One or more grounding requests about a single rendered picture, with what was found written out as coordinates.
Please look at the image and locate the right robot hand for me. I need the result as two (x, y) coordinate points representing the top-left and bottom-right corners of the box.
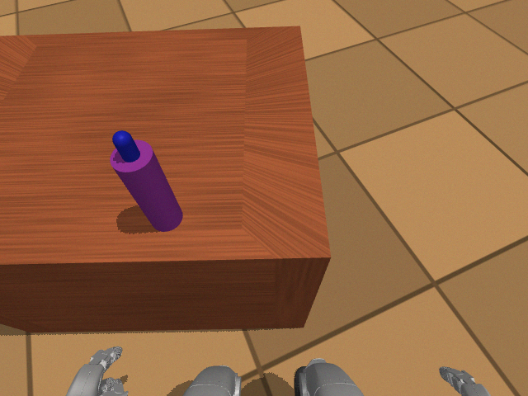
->
(439, 366), (491, 396)

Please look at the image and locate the left robot hand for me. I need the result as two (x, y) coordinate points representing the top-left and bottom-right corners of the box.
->
(66, 346), (129, 396)

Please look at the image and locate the bottle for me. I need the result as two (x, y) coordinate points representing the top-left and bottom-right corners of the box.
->
(110, 130), (183, 232)

